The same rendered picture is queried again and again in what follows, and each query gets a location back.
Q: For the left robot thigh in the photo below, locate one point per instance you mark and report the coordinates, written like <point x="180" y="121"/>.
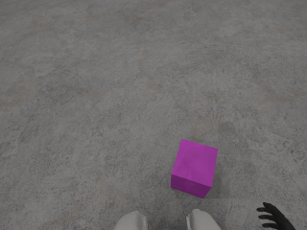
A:
<point x="132" y="221"/>

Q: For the carton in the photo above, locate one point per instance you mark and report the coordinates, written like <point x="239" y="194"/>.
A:
<point x="194" y="168"/>

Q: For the right robot thigh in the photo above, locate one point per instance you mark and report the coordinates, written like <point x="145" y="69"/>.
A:
<point x="200" y="220"/>

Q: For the robot right hand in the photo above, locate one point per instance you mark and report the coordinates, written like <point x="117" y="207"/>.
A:
<point x="281" y="223"/>

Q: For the robot thigh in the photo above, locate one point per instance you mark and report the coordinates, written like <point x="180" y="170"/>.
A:
<point x="200" y="220"/>
<point x="132" y="221"/>

